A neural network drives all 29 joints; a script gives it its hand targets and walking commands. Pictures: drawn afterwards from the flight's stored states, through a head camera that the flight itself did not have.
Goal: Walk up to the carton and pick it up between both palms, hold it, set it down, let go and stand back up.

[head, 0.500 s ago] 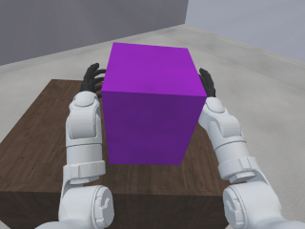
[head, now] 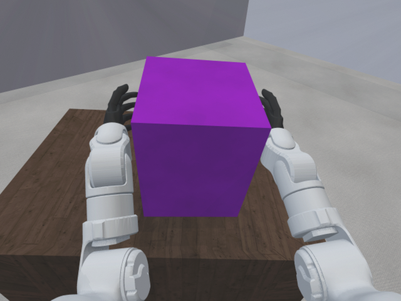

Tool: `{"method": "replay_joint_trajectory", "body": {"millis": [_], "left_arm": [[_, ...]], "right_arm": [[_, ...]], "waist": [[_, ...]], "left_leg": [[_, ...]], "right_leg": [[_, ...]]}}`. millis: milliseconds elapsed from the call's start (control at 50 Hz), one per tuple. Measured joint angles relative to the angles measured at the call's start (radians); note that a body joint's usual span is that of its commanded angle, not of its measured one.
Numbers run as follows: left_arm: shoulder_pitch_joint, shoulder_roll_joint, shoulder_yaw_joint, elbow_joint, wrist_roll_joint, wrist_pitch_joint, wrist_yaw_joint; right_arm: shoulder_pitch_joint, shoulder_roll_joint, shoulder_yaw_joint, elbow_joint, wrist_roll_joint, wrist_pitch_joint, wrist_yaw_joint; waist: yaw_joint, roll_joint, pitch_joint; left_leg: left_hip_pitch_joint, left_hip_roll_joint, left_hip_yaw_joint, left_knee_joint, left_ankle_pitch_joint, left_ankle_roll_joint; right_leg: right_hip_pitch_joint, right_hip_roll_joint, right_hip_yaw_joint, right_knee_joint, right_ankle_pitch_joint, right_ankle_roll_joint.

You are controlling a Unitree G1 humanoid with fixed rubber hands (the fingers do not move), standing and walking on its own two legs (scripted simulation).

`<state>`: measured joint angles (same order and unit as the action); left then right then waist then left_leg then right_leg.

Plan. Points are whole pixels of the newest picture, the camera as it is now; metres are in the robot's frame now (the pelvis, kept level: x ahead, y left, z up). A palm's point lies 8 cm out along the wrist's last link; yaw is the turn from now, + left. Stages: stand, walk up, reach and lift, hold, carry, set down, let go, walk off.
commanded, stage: hold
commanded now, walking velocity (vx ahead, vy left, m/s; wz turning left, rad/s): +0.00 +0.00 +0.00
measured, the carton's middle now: (194, 140) +0.38 +0.01 +0.17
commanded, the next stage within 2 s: none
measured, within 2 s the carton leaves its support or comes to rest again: neither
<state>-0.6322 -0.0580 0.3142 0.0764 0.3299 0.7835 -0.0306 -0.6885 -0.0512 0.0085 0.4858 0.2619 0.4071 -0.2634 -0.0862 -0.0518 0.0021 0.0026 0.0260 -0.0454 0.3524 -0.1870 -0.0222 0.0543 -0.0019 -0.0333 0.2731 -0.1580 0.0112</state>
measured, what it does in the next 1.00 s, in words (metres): stands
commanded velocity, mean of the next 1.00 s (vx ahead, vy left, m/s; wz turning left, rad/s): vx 0.00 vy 0.00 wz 0.00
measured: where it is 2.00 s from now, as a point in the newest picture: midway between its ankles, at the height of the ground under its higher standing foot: outside the picture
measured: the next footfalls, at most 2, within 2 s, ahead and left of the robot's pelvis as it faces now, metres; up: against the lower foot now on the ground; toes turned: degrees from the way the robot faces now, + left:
none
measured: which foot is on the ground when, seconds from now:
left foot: down 0.00-1.00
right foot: down 0.00-1.00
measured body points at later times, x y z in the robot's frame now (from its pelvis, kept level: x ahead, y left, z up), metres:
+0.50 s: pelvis +0.00 +0.00 +0.00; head -0.06 +0.03 +0.44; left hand +0.37 +0.15 +0.22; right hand +0.37 -0.14 +0.21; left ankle +0.02 +0.13 -0.75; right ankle +0.01 -0.13 -0.75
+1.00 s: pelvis -0.01 +0.00 +0.00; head -0.07 +0.03 +0.45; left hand +0.37 +0.16 +0.22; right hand +0.37 -0.14 +0.21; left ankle +0.02 +0.13 -0.75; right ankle +0.01 -0.13 -0.75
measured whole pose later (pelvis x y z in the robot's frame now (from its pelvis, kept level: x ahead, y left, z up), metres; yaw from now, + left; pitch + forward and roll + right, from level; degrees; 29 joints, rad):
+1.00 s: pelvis -0.01 +0.00 +0.00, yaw +0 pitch -9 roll -1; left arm -0.69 -0.04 0.33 0.15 0.34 0.78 -0.04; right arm -0.73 -0.03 -0.04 0.54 0.22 0.40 -0.25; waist -0.07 -0.05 0.01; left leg -0.02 0.02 -0.04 0.34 -0.17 -0.02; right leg 0.03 0.00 -0.03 0.28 -0.15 0.01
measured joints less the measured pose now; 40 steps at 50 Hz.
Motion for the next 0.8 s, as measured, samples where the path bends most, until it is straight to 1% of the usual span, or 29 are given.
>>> {"method": "replay_joint_trajectory", "body": {"millis": [80,200,320,480,580,700,800], "left_arm": [[-0.025,0.001,0.013,0.036,0.012,0.009,-0.012],[-0.069,0.015,0.01,0.082,0.014,0.003,-0.01],[-0.09,0.017,0.014,0.101,0.016,-0.013,-0.004],[-0.025,0.005,-0.002,0.033,0.012,-0.009,-0.001],[0.001,-0.002,-0.007,0.015,0.011,-0.001,-0.001],[-0.001,0.001,-0.018,0.0,-0.003,0.003,0.007],[-0.034,0.002,-0.002,0.024,0.006,0.008,0.002]], "right_arm": [[-0.013,0.018,-0.032,0.033,-0.025,0.005,0.016],[-0.039,0.03,-0.072,0.063,-0.051,-0.004,0.028],[-0.061,0.021,-0.073,0.084,-0.054,-0.021,0.033],[-0.025,0.005,-0.023,0.045,-0.02,-0.02,0.023],[0.001,0.007,-0.017,0.027,-0.013,-0.011,0.019],[0.011,0.007,-0.022,-0.002,-0.01,-0.01,0.016],[-0.017,0.008,-0.035,0.023,-0.018,-0.006,0.02]], "waist": [[0.006,-0.007,0.001],[0.021,-0.008,-0.005],[0.025,-0.003,-0.005],[0.002,-0.005,0.003],[-0.002,-0.011,0.004],[0.006,-0.005,-0.001],[0.017,-0.001,0.006]], "left_leg": [[0.005,-0.004,0.005,-0.007,0.007,0.002],[-0.022,-0.006,0.014,-0.009,0.016,0.004],[-0.034,-0.005,0.016,-0.013,0.019,0.004],[-0.01,-0.001,0.004,-0.004,0.003,0.002],[-0.003,-0.001,0.004,-0.002,-0.001,0.001],[-0.014,0.0,0.006,0.007,-0.003,0.001],[-0.006,-0.001,0.01,-0.006,0.006,0.001]], "right_leg": [[-0.005,-0.005,0.004,0.012,-0.002,0.001],[-0.041,-0.006,0.013,0.021,0.004,0.002],[-0.052,-0.006,0.015,0.015,0.008,0.002],[-0.011,-0.001,0.004,-0.005,0.004,0.001],[-0.006,-0.001,0.004,0.002,-0.003,0.0],[-0.019,0.001,0.007,0.012,-0.004,-0.001],[-0.018,0.0,0.011,0.013,-0.001,-0.001]]}}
